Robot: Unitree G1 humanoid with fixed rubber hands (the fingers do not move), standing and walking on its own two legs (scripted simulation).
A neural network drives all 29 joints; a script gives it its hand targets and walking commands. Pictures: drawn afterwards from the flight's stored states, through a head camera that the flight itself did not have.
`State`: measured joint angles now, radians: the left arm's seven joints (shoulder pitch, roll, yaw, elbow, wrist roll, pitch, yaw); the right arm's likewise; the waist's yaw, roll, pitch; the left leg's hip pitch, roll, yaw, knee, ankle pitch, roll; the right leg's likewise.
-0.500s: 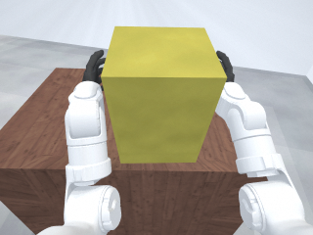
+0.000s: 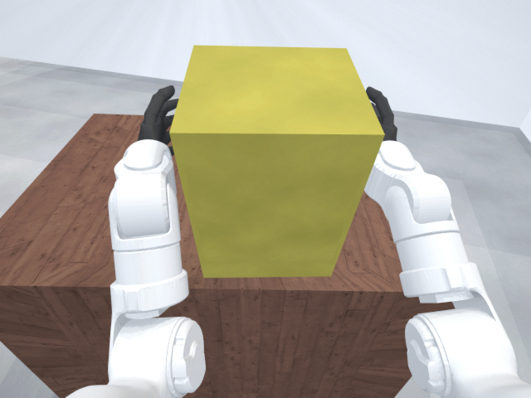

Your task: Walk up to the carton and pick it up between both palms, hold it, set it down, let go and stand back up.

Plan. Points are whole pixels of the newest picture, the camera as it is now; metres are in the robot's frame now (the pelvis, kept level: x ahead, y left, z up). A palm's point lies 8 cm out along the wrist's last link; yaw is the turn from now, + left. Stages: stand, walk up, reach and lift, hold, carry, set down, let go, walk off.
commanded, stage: hold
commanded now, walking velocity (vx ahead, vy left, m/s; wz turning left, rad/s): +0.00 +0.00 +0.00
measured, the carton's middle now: (269, 172) +0.37 +0.01 +0.21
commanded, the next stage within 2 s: none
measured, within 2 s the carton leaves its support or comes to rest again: neither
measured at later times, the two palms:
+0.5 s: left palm (158, 146) +0.35 +0.15 +0.26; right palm (380, 148) +0.36 -0.14 +0.25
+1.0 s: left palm (158, 146) +0.36 +0.15 +0.26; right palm (379, 147) +0.36 -0.14 +0.25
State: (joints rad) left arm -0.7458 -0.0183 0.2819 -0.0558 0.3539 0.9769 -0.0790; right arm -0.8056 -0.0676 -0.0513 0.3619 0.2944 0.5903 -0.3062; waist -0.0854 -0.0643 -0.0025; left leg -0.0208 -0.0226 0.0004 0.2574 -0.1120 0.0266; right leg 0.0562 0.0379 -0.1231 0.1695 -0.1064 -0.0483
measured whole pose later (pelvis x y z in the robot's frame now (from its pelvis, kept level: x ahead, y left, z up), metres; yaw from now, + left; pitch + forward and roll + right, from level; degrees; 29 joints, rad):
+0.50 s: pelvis +0.00 +0.00 +0.00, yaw +0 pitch -7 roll -1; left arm -0.76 -0.02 0.29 -0.02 0.35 0.97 -0.08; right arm -0.82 -0.07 -0.06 0.39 0.28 0.59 -0.30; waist -0.09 -0.06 0.00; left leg -0.02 -0.02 0.00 0.26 -0.11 0.03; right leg 0.05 0.04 -0.12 0.18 -0.11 -0.05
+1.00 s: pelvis +0.00 +0.00 +0.00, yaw +0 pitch -7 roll -1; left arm -0.75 -0.02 0.29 -0.04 0.35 0.97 -0.08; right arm -0.81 -0.07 -0.05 0.37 0.29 0.59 -0.31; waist -0.09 -0.06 0.00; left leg -0.02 -0.02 0.00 0.26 -0.11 0.03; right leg 0.05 0.04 -0.12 0.17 -0.11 -0.05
